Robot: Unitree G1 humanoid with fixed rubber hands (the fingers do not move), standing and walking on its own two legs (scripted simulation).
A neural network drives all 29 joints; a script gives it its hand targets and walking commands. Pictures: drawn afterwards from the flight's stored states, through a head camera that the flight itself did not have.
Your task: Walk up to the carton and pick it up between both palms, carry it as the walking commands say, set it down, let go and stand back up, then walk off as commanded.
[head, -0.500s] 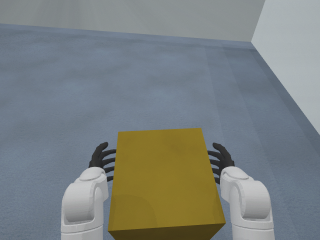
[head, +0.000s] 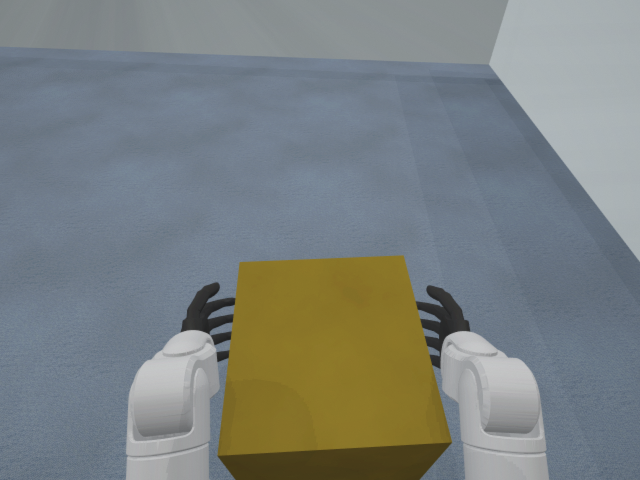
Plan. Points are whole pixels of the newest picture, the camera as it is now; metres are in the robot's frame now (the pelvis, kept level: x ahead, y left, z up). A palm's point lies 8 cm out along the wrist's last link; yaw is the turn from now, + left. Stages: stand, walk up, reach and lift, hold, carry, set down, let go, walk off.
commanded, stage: carry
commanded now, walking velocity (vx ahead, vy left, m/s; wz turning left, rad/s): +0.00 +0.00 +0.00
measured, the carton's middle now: (326, 384) +0.26 +0.00 +0.01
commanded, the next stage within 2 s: none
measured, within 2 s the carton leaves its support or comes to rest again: neither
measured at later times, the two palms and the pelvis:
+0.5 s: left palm (196, 336) +0.29 +0.15 +0.08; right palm (439, 340) +0.28 -0.14 +0.07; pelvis +0.02 +0.01 +0.00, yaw +0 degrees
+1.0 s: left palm (188, 341) +0.30 +0.16 +0.06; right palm (424, 340) +0.29 -0.12 +0.06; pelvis +0.02 +0.02 +0.00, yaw +1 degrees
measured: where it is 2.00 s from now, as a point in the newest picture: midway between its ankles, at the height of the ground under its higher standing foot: outside the picture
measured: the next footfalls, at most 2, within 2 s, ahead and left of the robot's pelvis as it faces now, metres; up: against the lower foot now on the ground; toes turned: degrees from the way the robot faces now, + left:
right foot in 1.74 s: +0.21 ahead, -0.10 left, +0.00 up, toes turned -11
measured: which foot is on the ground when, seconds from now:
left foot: down 0.00-1.00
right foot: down 0.00-1.00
